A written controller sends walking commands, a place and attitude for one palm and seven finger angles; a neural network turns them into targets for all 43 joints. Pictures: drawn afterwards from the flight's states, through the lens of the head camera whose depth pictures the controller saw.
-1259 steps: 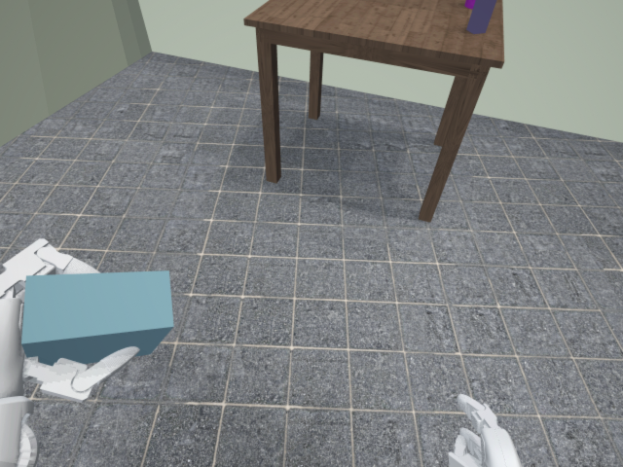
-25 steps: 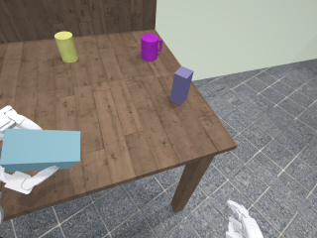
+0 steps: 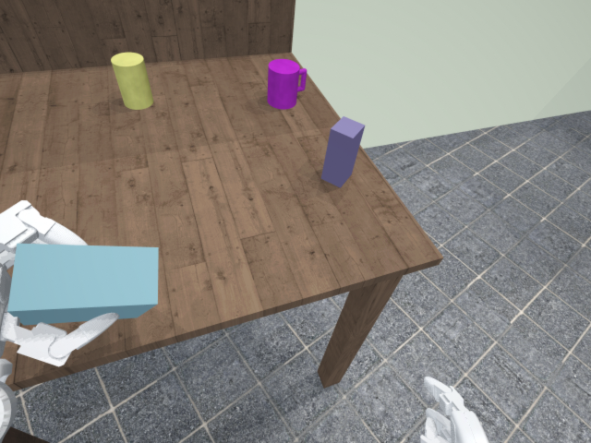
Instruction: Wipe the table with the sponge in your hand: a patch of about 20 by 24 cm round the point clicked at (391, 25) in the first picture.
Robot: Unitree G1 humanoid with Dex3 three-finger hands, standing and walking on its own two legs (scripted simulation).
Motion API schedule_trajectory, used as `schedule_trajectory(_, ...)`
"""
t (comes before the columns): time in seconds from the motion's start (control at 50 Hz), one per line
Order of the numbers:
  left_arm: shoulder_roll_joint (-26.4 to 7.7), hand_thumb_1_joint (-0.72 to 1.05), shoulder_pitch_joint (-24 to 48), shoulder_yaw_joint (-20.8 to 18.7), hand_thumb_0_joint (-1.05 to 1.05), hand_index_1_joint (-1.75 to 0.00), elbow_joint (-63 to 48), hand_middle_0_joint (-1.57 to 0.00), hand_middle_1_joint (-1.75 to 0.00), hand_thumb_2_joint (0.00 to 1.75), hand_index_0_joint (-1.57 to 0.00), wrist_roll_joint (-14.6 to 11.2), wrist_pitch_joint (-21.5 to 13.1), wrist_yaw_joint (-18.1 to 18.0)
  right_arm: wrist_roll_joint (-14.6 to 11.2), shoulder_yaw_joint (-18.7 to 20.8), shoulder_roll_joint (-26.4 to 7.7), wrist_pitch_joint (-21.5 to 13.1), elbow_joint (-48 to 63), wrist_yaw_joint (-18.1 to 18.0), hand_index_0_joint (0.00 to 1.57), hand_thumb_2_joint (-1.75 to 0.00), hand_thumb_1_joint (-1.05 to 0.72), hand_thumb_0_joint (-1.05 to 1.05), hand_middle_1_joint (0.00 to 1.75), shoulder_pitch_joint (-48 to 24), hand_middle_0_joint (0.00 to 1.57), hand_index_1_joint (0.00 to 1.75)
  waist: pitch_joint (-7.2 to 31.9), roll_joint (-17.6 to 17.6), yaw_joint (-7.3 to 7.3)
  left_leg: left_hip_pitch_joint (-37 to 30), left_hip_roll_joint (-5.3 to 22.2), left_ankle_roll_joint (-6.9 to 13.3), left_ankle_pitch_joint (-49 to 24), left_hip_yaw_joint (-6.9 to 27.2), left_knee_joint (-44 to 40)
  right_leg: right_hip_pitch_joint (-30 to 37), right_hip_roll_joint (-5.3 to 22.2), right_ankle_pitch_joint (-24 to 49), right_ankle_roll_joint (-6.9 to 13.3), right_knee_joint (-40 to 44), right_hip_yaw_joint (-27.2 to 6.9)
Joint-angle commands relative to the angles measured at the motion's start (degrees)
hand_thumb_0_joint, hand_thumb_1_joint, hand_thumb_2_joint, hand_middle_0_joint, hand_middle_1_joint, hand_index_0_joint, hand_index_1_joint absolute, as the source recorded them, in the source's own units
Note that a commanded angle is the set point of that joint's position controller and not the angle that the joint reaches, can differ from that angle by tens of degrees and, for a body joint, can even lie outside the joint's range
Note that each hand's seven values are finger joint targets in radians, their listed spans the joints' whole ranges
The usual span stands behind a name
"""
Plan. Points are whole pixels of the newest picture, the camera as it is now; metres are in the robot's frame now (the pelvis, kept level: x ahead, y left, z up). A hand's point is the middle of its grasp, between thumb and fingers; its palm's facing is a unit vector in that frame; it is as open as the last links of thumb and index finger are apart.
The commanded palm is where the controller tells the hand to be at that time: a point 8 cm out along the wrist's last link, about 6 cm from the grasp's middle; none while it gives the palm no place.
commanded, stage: look again from close up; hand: left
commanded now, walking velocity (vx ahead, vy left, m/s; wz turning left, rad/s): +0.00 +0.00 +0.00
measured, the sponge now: (107, 287) +0.23 +0.23 +0.14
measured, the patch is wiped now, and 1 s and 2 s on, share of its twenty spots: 0.00 0.00 0.00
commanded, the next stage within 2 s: turn the palm down, sponge in hand in 0.32 s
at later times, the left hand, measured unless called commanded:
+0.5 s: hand (74, 244) +0.24 +0.25 +0.19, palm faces +0.38 -0.79 -0.47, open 9.8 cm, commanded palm +0.16 +0.27 +0.18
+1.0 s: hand (88, 259) +0.24 +0.24 +0.17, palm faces +0.41 -0.55 -0.73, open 9.8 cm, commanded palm +0.19 +0.25 +0.20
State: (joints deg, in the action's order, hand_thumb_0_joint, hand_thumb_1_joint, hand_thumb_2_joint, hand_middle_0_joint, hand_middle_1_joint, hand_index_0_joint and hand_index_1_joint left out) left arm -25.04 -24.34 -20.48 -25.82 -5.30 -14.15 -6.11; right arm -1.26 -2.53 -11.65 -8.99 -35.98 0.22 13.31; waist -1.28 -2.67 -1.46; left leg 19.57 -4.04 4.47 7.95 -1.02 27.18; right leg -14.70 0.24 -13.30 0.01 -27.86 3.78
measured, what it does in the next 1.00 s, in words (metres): shifts its weight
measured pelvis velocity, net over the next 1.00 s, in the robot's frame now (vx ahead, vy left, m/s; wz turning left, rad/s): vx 0.04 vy -0.07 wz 0.02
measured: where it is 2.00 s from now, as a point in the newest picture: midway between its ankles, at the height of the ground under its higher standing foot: outside the picture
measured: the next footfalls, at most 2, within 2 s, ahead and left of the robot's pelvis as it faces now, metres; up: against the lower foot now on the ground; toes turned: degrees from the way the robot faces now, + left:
none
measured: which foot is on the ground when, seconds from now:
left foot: down 0.00-1.00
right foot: down 0.00-1.00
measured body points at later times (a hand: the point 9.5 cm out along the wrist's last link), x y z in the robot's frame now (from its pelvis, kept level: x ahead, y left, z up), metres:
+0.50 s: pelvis +0.00 -0.02 +0.00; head +0.01 +0.00 +0.45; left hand +0.22 +0.29 +0.22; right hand +0.19 -0.23 -0.07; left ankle +0.07 +0.06 -0.74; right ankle +0.02 -0.12 -0.73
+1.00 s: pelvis +0.04 -0.07 -0.01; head +0.05 -0.10 +0.43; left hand +0.22 +0.27 +0.21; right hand +0.24 -0.29 -0.11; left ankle +0.07 +0.06 -0.73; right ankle +0.02 -0.12 -0.74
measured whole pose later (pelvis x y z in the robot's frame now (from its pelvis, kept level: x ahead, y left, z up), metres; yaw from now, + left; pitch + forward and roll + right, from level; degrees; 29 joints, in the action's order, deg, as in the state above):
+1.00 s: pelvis +0.04 -0.07 -0.01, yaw +1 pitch +1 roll +0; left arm -33.6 -20.2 -24.6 -21.1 5.5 3.9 -3.3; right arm -0.3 -1.9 -15.8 -1.5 -36.1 -3.5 8.4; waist 0.8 3.8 -5.3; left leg 22.2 -0.8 -0.3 16.3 1.8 37.6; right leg -16.4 -3.9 -21.8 5.5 -36.9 5.3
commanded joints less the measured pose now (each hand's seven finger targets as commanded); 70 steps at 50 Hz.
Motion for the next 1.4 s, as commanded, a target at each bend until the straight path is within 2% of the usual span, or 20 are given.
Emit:
schedule_trajectory(0.0, -10.30, 0.10, 6.41, -6.37, 0.00, -1.60, -11.71, -1.20, -1.60, 1.30, -1.20, -0.22, -2.61, -1.15, -0.59, 3.72, -8.74, -3.25, 8.93, -0.97, 0.20, -0.90, -0.90, 0.00, 0.30, -6.47, 0.20, 0.30, 7.57, 6.91, 0.47, -5.14, 10.68, -3.76, 12.61, 12.96, -9.90, -0.04, 4.80, -3.33, 1.54, 4.36, -5.22)
schedule_trajectory(0.38, -6.47, 0.10, 6.04, -4.28, 0.00, -1.60, -13.13, -1.20, -1.60, 1.30, -1.20, 0.19, -0.05, -0.64, -0.31, 3.03, -8.21, -1.54, 11.93, -2.12, 0.20, -0.90, -0.90, 0.00, 0.30, -7.77, 0.20, 0.30, 6.87, 6.33, 0.84, -8.08, 10.47, -3.61, 7.86, 10.53, -8.04, 0.45, 4.93, -0.51, 1.98, 7.99, -6.55)
schedule_trajectory(0.4, -49.26, 0.10, 56.52, -16.95, 0.00, -1.60, -34.73, -1.20, -1.60, 1.30, -1.20, 5.79, -9.83, -1.15, -6.09, -8.34, -12.23, 0.69, 18.70, -6.55, 0.20, -0.90, -0.90, 0.00, 0.30, 4.81, 0.20, 0.30, 6.40, 17.17, 5.53, 2.45, 6.92, -0.35, 27.61, 11.79, -5.94, 6.04, 0.24, -7.19, -0.97, 1.74, -8.28)
schedule_trajectory(0.42, -19.68, 0.10, 36.84, -13.45, 0.00, -1.60, 0.41, -1.20, -1.60, 1.30, -1.20, 6.85, 2.29, 0.52, 1.86, 2.66, -6.57, -0.25, 9.04, -4.60, 0.20, -0.90, -0.90, 0.00, 0.30, -7.72, 0.20, 0.30, 12.30, 20.33, -3.24, -8.73, 5.08, -5.89, 9.78, 6.21, -4.16, 1.18, -2.17, -1.70, 2.82, -2.79, -2.01)
schedule_trajectory(0.44, -14.31, 0.10, 30.48, -4.64, 0.00, -1.60, -0.53, -1.20, -1.60, 1.30, -1.20, 4.80, 3.64, 0.01, 2.59, 2.01, -8.52, -1.35, 10.61, -1.06, 0.20, -0.90, -0.90, 0.00, 0.30, -8.06, 0.20, 0.30, 6.04, 12.02, 1.49, -9.27, 4.84, -7.05, 7.12, 8.02, -5.84, -3.02, -3.31, -3.08, 2.85, -1.30, 1.61)
schedule_trajectory(0.46, -15.83, 0.10, 24.82, -9.55, 0.00, -1.60, 0.13, -1.20, -1.60, 1.30, -1.20, 5.23, 5.44, -0.34, 2.49, 3.59, -11.43, -0.43, 8.95, -0.93, 0.20, -0.90, -0.90, 0.00, 0.30, -7.28, 0.20, 0.30, 11.21, 12.59, -0.39, -13.39, 6.33, -7.57, 4.10, 9.10, -4.92, -4.81, -3.62, -1.05, 2.78, -3.43, 0.42)
schedule_trajectory(0.5, -9.71, 0.10, 14.22, -6.90, 0.00, -1.60, 4.99, -1.20, -1.60, 1.30, -1.20, -0.78, 11.86, 3.12, -0.42, 2.49, -10.90, 0.19, 10.95, -1.02, 0.20, -0.90, -0.90, 0.00, 0.30, -12.34, 0.20, 0.30, 10.27, 11.23, -3.17, -11.82, 5.36, -6.07, 14.53, 7.00, -5.49, -3.63, -2.80, -2.74, 2.96, -1.25, 0.36)
schedule_trajectory(0.54, -12.94, 0.10, 13.56, -6.92, 0.00, -1.60, -3.32, -1.20, -1.60, 1.30, -1.20, -1.07, 15.19, 5.33, -0.46, 1.93, -10.71, 0.68, 11.28, -1.20, 0.20, -0.90, -0.90, 0.00, 0.30, -13.22, 0.20, 0.30, 9.79, 8.49, -4.23, -9.59, 5.12, -4.91, 14.08, 6.20, -6.63, -0.90, -1.84, -1.55, 2.82, -0.79, 0.82)
schedule_trajectory(0.6, -13.80, 0.10, 9.57, -3.96, 0.00, -1.60, -11.53, -1.20, -1.60, 1.30, -1.20, 4.98, 17.50, 5.76, -1.00, 0.64, -9.77, 2.18, 14.02, -0.46, 0.20, -0.90, -0.90, 0.00, 0.30, -16.10, 0.20, 0.30, 5.71, 8.22, -2.76, -7.57, 4.90, -3.28, 13.87, 4.49, -5.05, -3.69, -2.26, -3.56, 2.40, -1.28, 0.26)
schedule_trajectory(0.68, -18.94, 0.10, 9.84, -11.66, 0.00, -1.60, -14.63, -1.20, -1.60, 1.30, -1.20, 6.46, 10.74, 3.08, 1.36, 2.03, -9.93, 2.14, 12.70, -1.71, 0.20, -0.90, -0.90, 0.00, 0.30, -14.22, 0.20, 0.30, 6.64, 1.67, -1.36, -6.25, 4.79, -2.73, 14.29, 5.01, -1.86, -6.64, -2.65, -7.19, 1.29, -0.71, 0.03)
schedule_trajectory(0.7, -22.10, 0.10, 11.25, -14.92, 0.00, -1.60, -17.22, -1.20, -1.60, 1.30, -1.20, 5.48, 9.05, 2.13, 0.99, 2.03, -10.06, 1.87, 12.52, -2.17, 0.20, -0.90, -0.90, 0.00, 0.30, -14.84, 0.20, 0.30, 8.38, 3.12, -2.01, -6.81, 4.52, -2.88, 14.96, 4.37, -1.15, -6.62, -2.89, -8.18, 1.19, -0.48, -0.63)
schedule_trajectory(0.78, -20.90, 0.10, 11.81, -15.59, 0.00, -1.60, -12.37, -1.20, -1.60, 1.30, -1.20, 6.58, 5.03, -1.80, 1.95, 3.28, -9.10, 1.52, 8.88, -2.93, 0.20, -0.90, -0.90, 0.00, 0.30, -11.16, 0.20, 0.30, 10.39, 8.45, -1.93, -6.57, 3.84, -2.95, 9.50, 3.46, 3.24, -6.44, -2.06, -5.91, 1.23, -0.31, -1.66)
schedule_trajectory(0.8, -22.95, 0.10, 11.83, -16.77, 0.00, -1.60, -10.79, -1.20, -1.60, 1.30, -1.20, 7.47, 6.01, -2.50, 1.51, 3.38, -9.44, 1.71, 8.13, -2.85, 0.20, -0.90, -0.90, 0.00, 0.30, -11.32, 0.20, 0.30, 10.17, 12.58, -2.15, -6.40, 3.52, -3.09, 8.51, 2.61, 4.17, -6.50, -1.79, -5.53, 1.58, 0.04, -2.67)
schedule_trajectory(0.86, -21.04, 0.10, 10.43, -12.75, 0.00, -1.60, -6.81, -1.20, -1.60, 1.30, -1.20, 9.75, 9.93, -2.07, 1.81, 3.64, -9.68, 3.03, 7.69, -3.25, 0.20, -0.90, -0.90, 0.00, 0.30, -10.30, 0.20, 0.30, 11.17, 13.22, -1.88, -5.03, 2.88, -2.69, 1.64, 1.30, 6.90, -4.24, -0.05, 1.79, 1.35, -0.56, -3.69)
schedule_trajectory(0.96, -22.48, 0.10, 9.63, -8.37, 0.00, -1.60, -7.64, -1.20, -1.60, 1.30, -1.20, 11.65, 17.81, 4.93, 0.30, 3.18, -10.63, 4.71, 10.17, -5.07, 0.20, -0.90, -0.90, 0.00, 0.30, -11.88, 0.20, 0.30, 11.92, 4.39, -2.26, -3.79, 2.71, -1.79, -3.34, 1.35, 8.58, -0.30, 2.20, 15.66, -1.13, -1.18, -7.14)
schedule_trajectory(1.06, -25.07, 0.10, 6.14, -11.22, 0.00, -1.60, -13.54, -1.20, -1.60, 1.30, -1.20, 13.15, 14.17, 8.77, 0.35, 3.49, -9.81, 3.82, 11.49, -5.98, 0.20, -0.90, -0.90, 0.00, 0.30, -10.03, 0.20, 0.30, 14.93, -1.99, -3.11, -4.99, 2.38, -1.47, -9.03, 1.47, 10.15, 3.33, 2.69, 32.24, -3.17, -3.68, -7.47)
schedule_trajectory(1.1, -30.35, 0.10, 4.43, -17.24, 0.00, -1.60, -13.49, -1.20, -1.60, 1.30, -1.20, 13.59, 12.84, 7.46, 0.08, 3.83, -9.81, 3.45, 11.04, -5.78, 0.20, -0.90, -0.90, 0.00, 0.30, -10.55, 0.20, 0.30, 15.18, 0.44, -4.10, -4.50, 2.32, -2.04, -9.31, 1.22, 11.28, 3.96, 2.78, 34.70, -2.98, -3.72, -9.45)
schedule_trajectory(1.12, -27.42, 0.10, 6.03, -15.94, 0.00, -1.60, -14.70, -1.20, -1.60, 1.30, -1.20, 13.99, 11.88, 6.49, 0.54, 3.65, -8.48, 3.47, 11.10, -5.46, 0.20, -0.90, -0.90, 0.00, 0.30, -9.51, 0.20, 0.30, 16.35, 0.73, -4.26, -4.01, 2.11, -2.04, -9.96, 1.18, 11.34, 4.91, 3.28, 36.29, -2.99, -4.49, -8.53)
schedule_trajectory(1.2, -28.54, 0.10, 3.43, -18.95, 0.00, -1.60, -9.86, -1.20, -1.60, 1.30, -1.20, 15.23, 13.78, 1.10, -0.31, 5.14, -9.60, 4.17, 9.56, -4.72, 0.20, -0.90, -0.90, 0.00, 0.30, -9.57, 0.20, 0.30, 12.54, 10.01, -4.97, -2.50, 2.64, -3.18, -8.01, 0.30, 11.59, 1.97, 2.79, 29.76, -1.33, -3.19, -9.94)
schedule_trajectory(1.38, -27.93, 0.10, 10.96, -7.86, 0.00, -1.60, -6.02, -1.20, -1.60, 1.30, -1.20, 21.73, 24.91, 3.79, -1.50, 3.93, -11.10, 6.41, 12.47, -6.79, 0.20, -0.90, -0.90, 0.00, 0.30, -13.30, 0.20, 0.30, 11.74, 0.70, -3.40, 0.76, 2.84, -2.25, -0.53, 1.08, 10.52, 2.20, 4.95, 20.13, -3.64, -1.92, -12.62)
